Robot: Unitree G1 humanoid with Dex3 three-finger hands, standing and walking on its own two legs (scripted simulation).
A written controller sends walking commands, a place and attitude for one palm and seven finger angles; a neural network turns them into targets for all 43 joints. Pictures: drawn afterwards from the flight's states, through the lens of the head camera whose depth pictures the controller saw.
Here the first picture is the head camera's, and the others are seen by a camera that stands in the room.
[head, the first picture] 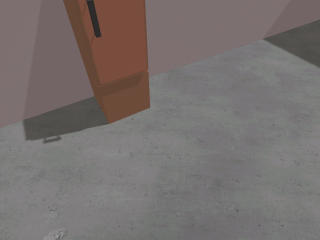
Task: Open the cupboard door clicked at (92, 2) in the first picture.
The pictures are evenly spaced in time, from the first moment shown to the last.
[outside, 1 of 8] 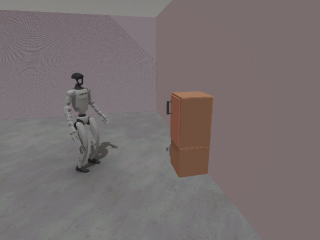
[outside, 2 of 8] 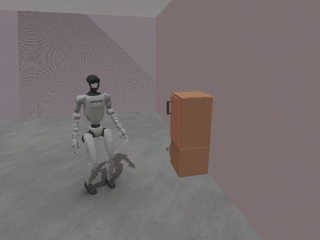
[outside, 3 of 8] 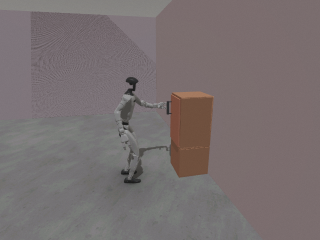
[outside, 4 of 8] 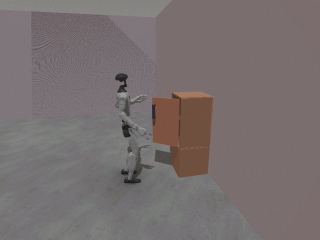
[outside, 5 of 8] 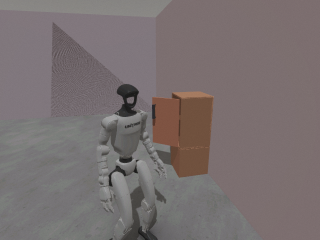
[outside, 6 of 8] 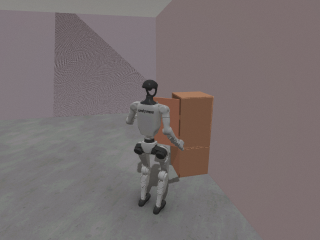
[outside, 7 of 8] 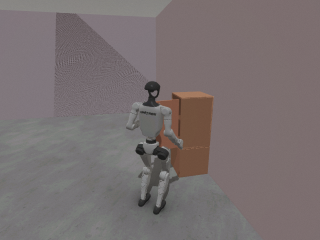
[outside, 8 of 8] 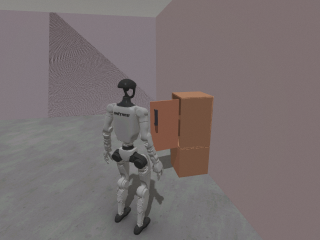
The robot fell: no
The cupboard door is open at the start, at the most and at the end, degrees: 0 101 100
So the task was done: yes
